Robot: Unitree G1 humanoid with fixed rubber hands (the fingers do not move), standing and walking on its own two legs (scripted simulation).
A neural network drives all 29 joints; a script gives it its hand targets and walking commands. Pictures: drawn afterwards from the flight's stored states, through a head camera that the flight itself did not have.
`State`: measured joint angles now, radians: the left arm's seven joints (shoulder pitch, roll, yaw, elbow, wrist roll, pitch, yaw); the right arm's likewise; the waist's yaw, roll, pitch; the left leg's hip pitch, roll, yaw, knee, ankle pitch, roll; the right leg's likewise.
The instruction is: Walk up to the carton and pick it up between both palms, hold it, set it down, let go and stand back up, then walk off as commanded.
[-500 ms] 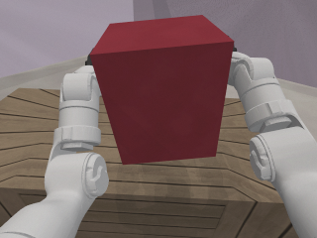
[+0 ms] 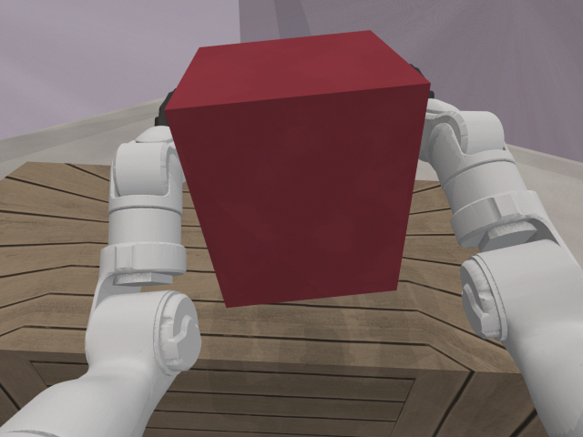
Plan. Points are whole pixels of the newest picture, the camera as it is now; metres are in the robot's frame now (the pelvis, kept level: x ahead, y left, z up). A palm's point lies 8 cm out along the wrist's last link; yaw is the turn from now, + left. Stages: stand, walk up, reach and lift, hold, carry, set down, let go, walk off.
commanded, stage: hold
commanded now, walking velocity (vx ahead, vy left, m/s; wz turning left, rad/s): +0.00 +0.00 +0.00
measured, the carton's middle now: (298, 169) +0.34 -0.01 +0.27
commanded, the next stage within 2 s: none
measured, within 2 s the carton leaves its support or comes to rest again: neither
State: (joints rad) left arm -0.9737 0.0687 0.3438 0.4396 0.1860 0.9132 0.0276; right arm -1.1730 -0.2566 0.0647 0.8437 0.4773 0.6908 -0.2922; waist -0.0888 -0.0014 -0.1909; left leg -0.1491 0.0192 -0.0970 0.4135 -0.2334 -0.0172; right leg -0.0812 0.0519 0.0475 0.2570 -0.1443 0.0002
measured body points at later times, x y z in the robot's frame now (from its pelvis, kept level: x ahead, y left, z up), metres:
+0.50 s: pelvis -0.01 -0.01 +0.00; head -0.10 +0.01 +0.44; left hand +0.39 +0.14 +0.30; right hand +0.38 -0.16 +0.33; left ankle +0.00 +0.13 -0.75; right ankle +0.00 -0.12 -0.75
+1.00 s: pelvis +0.00 +0.00 +0.00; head -0.09 +0.02 +0.44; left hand +0.39 +0.15 +0.29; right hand +0.39 -0.16 +0.33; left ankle +0.00 +0.13 -0.75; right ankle +0.00 -0.12 -0.75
